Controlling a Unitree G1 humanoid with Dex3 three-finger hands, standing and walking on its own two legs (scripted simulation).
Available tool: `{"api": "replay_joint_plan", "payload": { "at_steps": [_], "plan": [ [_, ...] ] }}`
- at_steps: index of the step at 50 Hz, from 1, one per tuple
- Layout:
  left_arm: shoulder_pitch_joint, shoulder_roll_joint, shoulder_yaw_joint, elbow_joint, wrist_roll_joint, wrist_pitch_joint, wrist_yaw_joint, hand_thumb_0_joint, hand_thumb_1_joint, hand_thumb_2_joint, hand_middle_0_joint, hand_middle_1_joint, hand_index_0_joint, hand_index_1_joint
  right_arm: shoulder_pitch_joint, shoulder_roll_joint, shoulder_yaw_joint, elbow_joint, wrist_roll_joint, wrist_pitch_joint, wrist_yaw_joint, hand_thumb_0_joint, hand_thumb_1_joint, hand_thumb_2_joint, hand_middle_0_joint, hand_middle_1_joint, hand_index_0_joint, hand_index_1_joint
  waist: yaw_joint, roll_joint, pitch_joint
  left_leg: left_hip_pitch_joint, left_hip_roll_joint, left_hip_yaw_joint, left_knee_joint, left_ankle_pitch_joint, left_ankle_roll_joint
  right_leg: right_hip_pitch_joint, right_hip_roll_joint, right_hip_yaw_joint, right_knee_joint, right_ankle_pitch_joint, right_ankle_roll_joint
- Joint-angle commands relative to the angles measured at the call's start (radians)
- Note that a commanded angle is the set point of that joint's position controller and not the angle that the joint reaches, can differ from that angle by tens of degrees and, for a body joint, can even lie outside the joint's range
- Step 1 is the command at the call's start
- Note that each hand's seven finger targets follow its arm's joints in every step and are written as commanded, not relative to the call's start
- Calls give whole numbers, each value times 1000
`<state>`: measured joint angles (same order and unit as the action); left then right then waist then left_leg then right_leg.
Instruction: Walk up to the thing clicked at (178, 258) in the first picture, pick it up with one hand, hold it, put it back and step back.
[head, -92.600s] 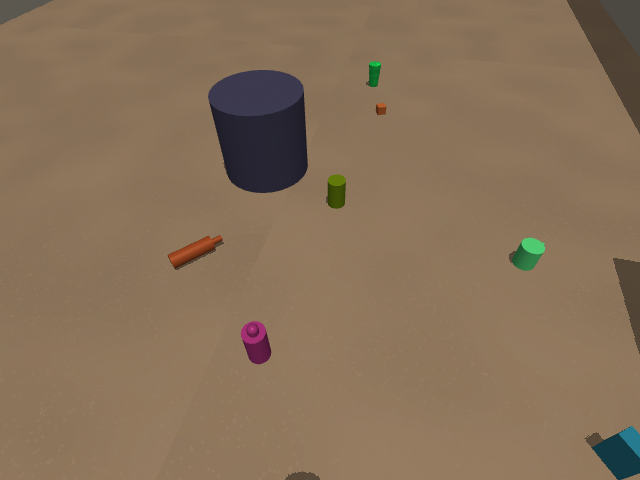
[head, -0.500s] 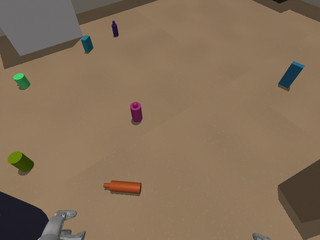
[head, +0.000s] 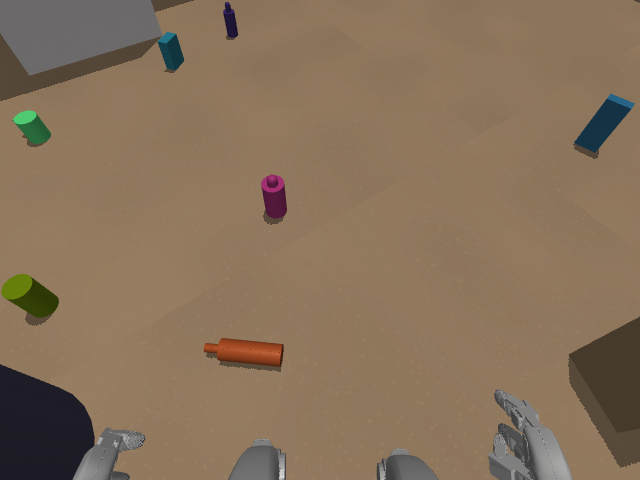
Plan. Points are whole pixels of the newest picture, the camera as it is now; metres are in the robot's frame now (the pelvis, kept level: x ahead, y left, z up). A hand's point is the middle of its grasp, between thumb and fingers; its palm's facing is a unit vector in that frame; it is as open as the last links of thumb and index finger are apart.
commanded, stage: rise first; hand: left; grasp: from above
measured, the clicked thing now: (243, 351) +0.48 +0.24 -0.67
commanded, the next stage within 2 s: none
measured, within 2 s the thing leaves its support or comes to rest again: neither
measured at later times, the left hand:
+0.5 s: hand (170, 432) +0.22 +0.28 -0.29, palm faces -0.44 -0.57 -0.69, open 14.2 cm
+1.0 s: hand (201, 380) +0.34 +0.28 -0.44, palm faces -0.51 -0.14 -0.85, open 14.1 cm
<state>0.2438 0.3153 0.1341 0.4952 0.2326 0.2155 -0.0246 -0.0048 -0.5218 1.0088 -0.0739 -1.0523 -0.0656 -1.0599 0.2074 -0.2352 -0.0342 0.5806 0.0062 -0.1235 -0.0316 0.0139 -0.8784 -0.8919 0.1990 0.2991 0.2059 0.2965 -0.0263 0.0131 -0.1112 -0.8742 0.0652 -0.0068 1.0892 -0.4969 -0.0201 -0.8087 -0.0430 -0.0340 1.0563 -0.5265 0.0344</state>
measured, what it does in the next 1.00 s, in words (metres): lowers itself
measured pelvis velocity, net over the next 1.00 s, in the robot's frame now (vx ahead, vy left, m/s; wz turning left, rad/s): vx -0.10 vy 0.00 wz -0.10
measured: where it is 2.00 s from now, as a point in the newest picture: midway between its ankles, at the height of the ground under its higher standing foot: outside the picture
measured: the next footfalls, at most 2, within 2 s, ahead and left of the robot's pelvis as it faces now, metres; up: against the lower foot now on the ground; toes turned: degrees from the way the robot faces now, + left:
none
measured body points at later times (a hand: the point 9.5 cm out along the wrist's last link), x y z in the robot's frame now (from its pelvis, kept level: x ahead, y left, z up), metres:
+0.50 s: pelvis -0.04 +0.00 -0.15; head +0.13 +0.01 +0.26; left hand +0.24 +0.31 -0.25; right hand +0.14 -0.27 -0.26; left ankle +0.01 +0.13 -0.66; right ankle -0.01 -0.14 -0.66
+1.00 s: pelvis -0.10 +0.00 -0.31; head +0.13 +0.03 +0.08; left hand +0.36 +0.29 -0.39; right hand -0.05 -0.29 -0.43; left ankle +0.01 +0.13 -0.66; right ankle -0.01 -0.14 -0.66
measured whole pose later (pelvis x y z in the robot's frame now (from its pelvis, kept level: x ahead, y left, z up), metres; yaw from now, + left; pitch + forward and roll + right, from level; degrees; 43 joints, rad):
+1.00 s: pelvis -0.10 +0.00 -0.31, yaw -6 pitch +33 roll -6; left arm -0.72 0.73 0.16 1.13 1.08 -0.34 0.12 0.00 -0.53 1.06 -0.07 -1.03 -0.06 -1.04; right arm 0.17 -0.27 -0.02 0.75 -0.07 -0.01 0.08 0.01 -0.87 -0.89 0.20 0.30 0.21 0.30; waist -0.12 0.01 -0.09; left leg -2.16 0.07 -0.13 2.21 -0.63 -0.02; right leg -2.06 -0.01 -0.03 2.17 -0.68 0.04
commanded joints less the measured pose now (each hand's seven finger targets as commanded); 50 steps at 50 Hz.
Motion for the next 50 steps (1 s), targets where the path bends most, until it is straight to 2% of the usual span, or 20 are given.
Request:
{"api": "replay_joint_plan", "payload": {
  "at_steps": [1, 6, 8, 10, 11, 13, 14, 16, 21, 25, 27, 28, 33, 36, 39, 42, 44, 45, 46, 50],
  "plan": [
    [40, 190, 72, -191, 13, -9, 25, 0, -552, 986, -72, -1064, -70, -1065, 0, -143, -58, -150, 1, -66, -17, 0, -887, -898, 201, 300, 200, 300, -2, 69, -230, 171, -35, -4, -104, 277, 20, 34, 47, -12, -88, 251, -46],
    [-38, 197, 50, -168, 56, -26, 33, 0, -565, 988, -75, -1052, -71, -1056, -2, -144, -57, -151, -4, -81, -16, 0, -892, -899, 200, 300, 200, 300, -28, 38, -239, 76, -38, -4, -4, 287, 29, -47, 46, -6, -13, 271, -44],
    [-87, 216, 56, -132, 84, -52, 33, 0, -577, 1011, -76, -1024, -59, -1040, -9, -148, -58, -142, -7, -88, -11, 0, -877, -895, 200, 300, 200, 300, -32, 37, -236, 14, -37, -6, 45, 247, 30, -116, 46, -5, 36, 234, -45],
    [-136, 212, 44, -94, 122, -92, 35, 0, -580, 1007, -97, -1003, -76, -1025, -22, -149, -61, -137, -8, -98, 0, 0, -885, -898, 200, 300, 200, 300, -29, 33, -245, -58, -43, -4, 99, 195, 30, -185, 47, -2, 93, 194, -48],
    [-155, 239, 62, -63, 146, -113, 37, 0, -598, 1015, -89, -1015, -68, -1036, -21, -156, -63, -122, -7, -102, 5, 0, -892, -899, 200, 300, 200, 300, -18, 53, -265, -81, -43, -7, 127, 196, 29, -224, 45, 0, 133, 187, -51],
    [-211, 237, 44, -44, 191, -165, 36, 0, -603, 1022, -100, -1008, -75, -1034, -44, -159, -67, -120, -7, -110, 18, 0, -894, -900, 200, 300, 200, 300, -18, 58, -299, -146, -45, -11, 180, 141, 28, -303, 46, 4, 194, 140, -53],
    [-236, 264, 58, -19, 223, -188, 39, 0, -590, 1013, -101, -1016, -81, -1037, -42, -170, -71, -109, -4, -113, 22, 0, -893, -899, 200, 300, 200, 300, -12, 71, -326, -162, -44, -17, 205, 134, 25, -339, 46, 5, 234, 131, -54],
    [-287, 280, 55, 16, 270, -235, 46, 0, -596, 1005, -117, -1020, -98, -1039, -43, -179, -76, -86, -4, -115, 32, 0, -915, -905, 200, 300, 200, 300, -13, 78, -390, -205, -43, -25, 271, 162, 25, -410, 45, 2, 313, 148, -56],
    [-422, 365, 82, 28, 377, -322, 74, 0, -611, 1059, -81, -1049, -58, -1073, -44, -213, -95, -49, -3, -95, 52, 0, -912, -907, 200, 300, 200, 300, 13, 149, -553, -220, -28, -59, 400, 275, 16, -599, 45, -13, 485, 186, -63],
    [-581, 446, 113, 116, 449, -359, 92, 0, -611, 1049, -80, -1062, -67, -1076, -31, -209, -100, -23, -8, -66, 59, 0, -917, -908, 200, 300, 200, 300, -1, 76, -586, -423, -40, -22, 529, 156, 38, -624, 51, -2, 521, 142, -53],
    [-651, 449, 95, 152, 484, -377, 87, 0, -600, 1046, -74, -1066, -64, -1078, -14, -214, -105, -7, -13, -51, 66, 0, -906, -905, 200, 300, 200, 300, -6, 58, -621, -463, -39, -18, 580, 144, 43, -646, 50, -5, 553, 135, -53],
    [-734, 490, 102, 127, 502, -392, 88, 0, -598, 1043, -77, -1070, -69, -1079, -5, -215, -108, -3, -17, -44, 68, 0, -915, -908, 200, 300, 200, 300, -1, 70, -660, -478, -39, -14, 604, 129, 42, -653, 51, -3, 568, 124, -52],
    [-922, 561, 85, 273, 605, -446, 86, 0, -578, 1037, -70, -1083, -70, -1084, 31, -226, -102, 34, -27, -13, 75, 0, -906, -905, 200, 299, 200, 299, -29, 43, -654, -611, -36, -18, 703, 37, 47, -751, 55, -20, 645, 51, -53],
    [-980, 600, 89, 353, 654, -476, 96, 0, -565, 1033, -68, -1080, -70, -1079, 43, -231, -94, 48, -35, 10, 80, 0, -896, -903, 200, 299, 200, 299, -26, 40, -640, -667, -35, -19, 740, -16, 47, -802, 59, -32, 682, -3, -55],
    [-1061, 655, 98, 380, 704, -507, 112, 0, -546, 1038, -54, -1067, -56, -1067, 53, -233, -82, 61, -45, 34, 85, 0, -872, -896, 200, 300, 200, 300, -29, 81, -644, -703, -35, -25, 769, -67, 44, -859, 64, -46, 730, -56, -60],
    [-1120, 673, 88, 455, 755, -534, 131, 0, -526, 1046, -37, -1045, -38, -1046, 74, -240, -75, 85, -56, 60, 92, 0, -845, -889, 200, 300, 200, 299, -54, 127, -604, -732, -32, -45, 795, -130, 42, -955, 67, -64, 788, -103, -65],
    [-1221, 727, 97, 407, 795, -559, 154, 0, -543, 1056, -39, -1027, -35, -1033, 74, -244, -70, 86, -64, 74, 94, 0, -851, -891, 200, 300, 200, 300, -52, 184, -653, -719, -34, -42, 824, -104, 39, -973, 68, -68, 819, -77, -68],
    [-1198, 737, 110, 466, 809, -559, 168, 0, -549, 1064, -39, -1012, -30, -1022, 80, -248, -68, 94, -68, 81, 94, 0, -850, -891, 200, 299, 200, 299, -58, 165, -640, -725, -33, -47, 833, -117, 41, -988, 69, -72, 825, -91, -67],
    [-1236, 735, 96, 461, 817, -568, 178, 0, -550, 1066, -37, -1009, -29, -1018, 83, -250, -66, 97, -72, 87, 96, 0, -850, -890, 200, 299, 200, 299, -73, 169, -627, -753, -35, -43, 846, -124, 41, -1000, 71, -72, 828, -97, -66],
    [-1281, 766, 94, 534, 873, -578, 216, 0, -557, 1061, -41, -990, -31, -1000, 101, -257, -57, 116, -91, 107, 102, 0, -863, -894, 200, 300, 200, 299, -85, 192, -611, -783, -38, -43, 886, -112, 41, -1044, 71, -82, 870, -87, -68]
  ]
}}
